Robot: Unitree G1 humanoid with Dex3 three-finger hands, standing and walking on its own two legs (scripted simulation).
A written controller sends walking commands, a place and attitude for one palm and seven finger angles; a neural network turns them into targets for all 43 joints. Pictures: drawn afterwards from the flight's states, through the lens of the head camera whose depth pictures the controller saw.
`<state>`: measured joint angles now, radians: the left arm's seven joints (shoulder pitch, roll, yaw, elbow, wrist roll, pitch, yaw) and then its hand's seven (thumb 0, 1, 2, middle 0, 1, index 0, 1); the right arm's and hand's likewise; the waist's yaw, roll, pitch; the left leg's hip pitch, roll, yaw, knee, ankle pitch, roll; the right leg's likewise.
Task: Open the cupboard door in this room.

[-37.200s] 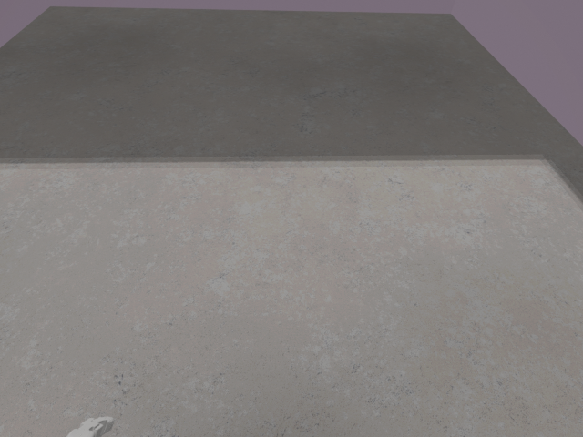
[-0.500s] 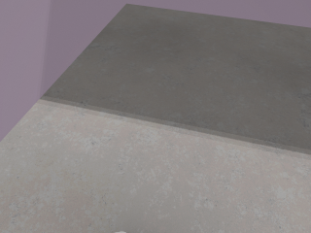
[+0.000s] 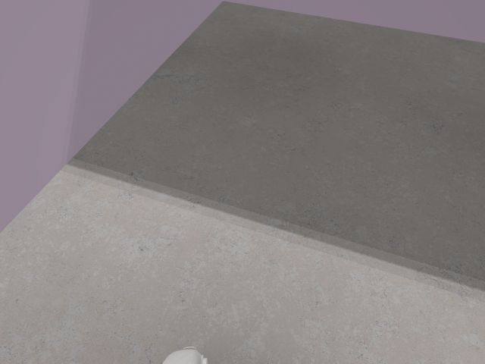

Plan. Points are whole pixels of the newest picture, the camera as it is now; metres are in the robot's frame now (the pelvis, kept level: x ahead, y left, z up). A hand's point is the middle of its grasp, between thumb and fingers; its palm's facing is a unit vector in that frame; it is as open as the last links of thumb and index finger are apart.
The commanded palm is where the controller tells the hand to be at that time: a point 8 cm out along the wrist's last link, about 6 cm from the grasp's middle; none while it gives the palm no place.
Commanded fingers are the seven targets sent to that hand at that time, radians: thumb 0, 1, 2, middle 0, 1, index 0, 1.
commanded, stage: turn to face it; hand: left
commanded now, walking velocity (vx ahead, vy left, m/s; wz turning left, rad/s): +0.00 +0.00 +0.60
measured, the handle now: out of the picture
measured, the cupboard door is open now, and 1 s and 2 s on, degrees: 43 43 43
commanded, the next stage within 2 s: none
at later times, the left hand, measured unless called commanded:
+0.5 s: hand out of the picture +0.14 +0.17 -0.16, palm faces +0.32 -0.90 -0.28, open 7.4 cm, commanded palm none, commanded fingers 0.00 0.90 0.90 -0.20 -0.30 -0.20 -0.30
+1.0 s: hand out of the picture +0.11 +0.15 -0.17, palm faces +0.60 -0.74 -0.30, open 7.4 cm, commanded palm none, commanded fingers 0.00 0.90 0.90 -0.20 -0.30 -0.20 -0.30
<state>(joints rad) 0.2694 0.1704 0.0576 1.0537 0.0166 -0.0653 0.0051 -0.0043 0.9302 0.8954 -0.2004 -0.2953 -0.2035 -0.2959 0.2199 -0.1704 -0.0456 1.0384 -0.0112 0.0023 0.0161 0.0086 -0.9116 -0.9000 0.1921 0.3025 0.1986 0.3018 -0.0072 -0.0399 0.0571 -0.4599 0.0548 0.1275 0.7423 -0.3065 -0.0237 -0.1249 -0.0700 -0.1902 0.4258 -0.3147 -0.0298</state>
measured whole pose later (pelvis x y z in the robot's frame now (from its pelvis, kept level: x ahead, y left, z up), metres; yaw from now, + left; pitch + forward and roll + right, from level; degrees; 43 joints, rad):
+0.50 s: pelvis +0.10 -0.05 -0.01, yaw +18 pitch +1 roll +2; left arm 0.17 0.21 0.06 0.87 0.02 0.01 0.01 0.00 0.90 0.90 -0.20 -0.30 -0.20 -0.30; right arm 0.14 -0.25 -0.08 0.91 -0.02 0.08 0.02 0.01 -0.91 -0.90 0.19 0.30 0.20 0.30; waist -0.01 -0.01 0.08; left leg -0.52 0.01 0.03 1.05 -0.47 -0.05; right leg -0.25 -0.11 -0.11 0.58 -0.35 0.01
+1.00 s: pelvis +0.16 -0.09 -0.02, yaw +38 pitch +1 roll +0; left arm 0.17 0.24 0.06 0.84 0.02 0.02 0.00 0.00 0.90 0.90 -0.20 -0.30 -0.20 -0.30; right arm 0.15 -0.26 -0.08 0.90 -0.02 0.08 0.02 0.01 -0.90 -0.90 0.20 0.30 0.21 0.30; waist 0.00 0.02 0.10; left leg -0.47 -0.01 -0.08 0.93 -0.48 -0.03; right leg -0.35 -0.07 -0.05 0.65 -0.32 0.02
